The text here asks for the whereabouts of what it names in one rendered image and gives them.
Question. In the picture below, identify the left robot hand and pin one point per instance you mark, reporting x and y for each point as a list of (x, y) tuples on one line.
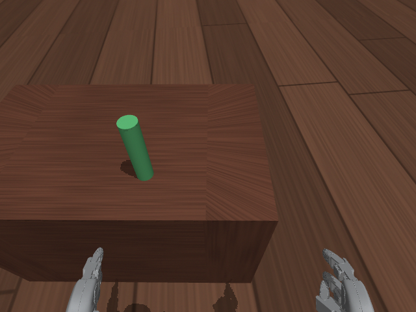
[(86, 292)]

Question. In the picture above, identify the can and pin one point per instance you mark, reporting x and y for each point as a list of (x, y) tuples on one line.
[(133, 140)]

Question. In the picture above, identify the right robot hand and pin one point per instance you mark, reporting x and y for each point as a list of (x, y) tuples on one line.
[(349, 296)]

